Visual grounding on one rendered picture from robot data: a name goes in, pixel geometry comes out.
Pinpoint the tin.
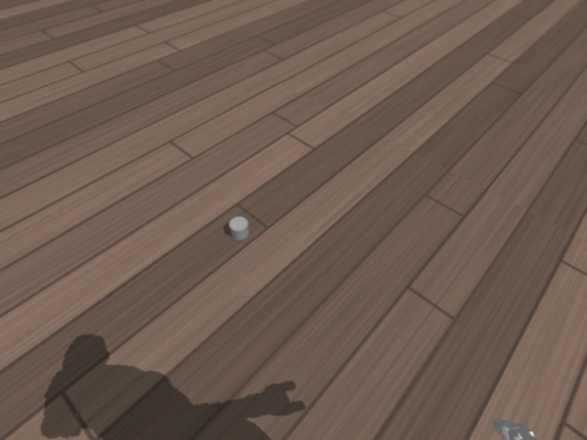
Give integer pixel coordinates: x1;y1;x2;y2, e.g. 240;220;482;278
229;216;249;240

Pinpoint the right robot hand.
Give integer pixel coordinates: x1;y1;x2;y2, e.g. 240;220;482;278
493;419;542;440

